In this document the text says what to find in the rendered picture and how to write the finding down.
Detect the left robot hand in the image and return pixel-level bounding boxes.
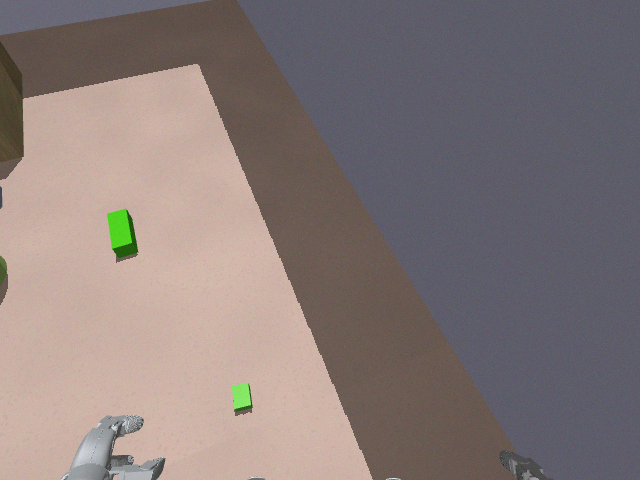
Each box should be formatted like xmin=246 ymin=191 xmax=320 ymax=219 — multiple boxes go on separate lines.
xmin=70 ymin=415 xmax=165 ymax=480

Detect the left robot arm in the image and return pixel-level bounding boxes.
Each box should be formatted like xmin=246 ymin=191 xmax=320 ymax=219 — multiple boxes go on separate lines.
xmin=60 ymin=463 xmax=110 ymax=480

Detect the right robot hand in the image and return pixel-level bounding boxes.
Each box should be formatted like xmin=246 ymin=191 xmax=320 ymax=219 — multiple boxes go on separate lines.
xmin=499 ymin=451 xmax=553 ymax=480

